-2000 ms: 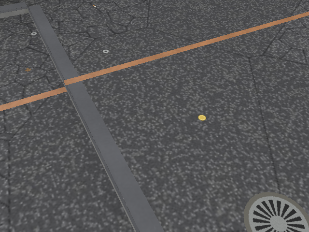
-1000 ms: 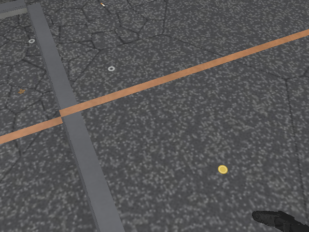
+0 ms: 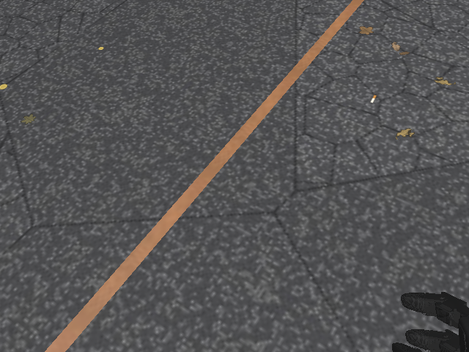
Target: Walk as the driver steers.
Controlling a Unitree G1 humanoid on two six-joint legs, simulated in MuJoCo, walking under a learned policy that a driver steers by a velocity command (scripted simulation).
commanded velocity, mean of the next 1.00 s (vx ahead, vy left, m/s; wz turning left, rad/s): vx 0.10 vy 0.00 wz -0.32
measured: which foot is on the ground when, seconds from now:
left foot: up 0.00-0.02, down 0.04-0.48, up 0.50-0.76, down 0.78-1.00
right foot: down 0.00-0.04, up 0.06-0.46, down 0.48-1.00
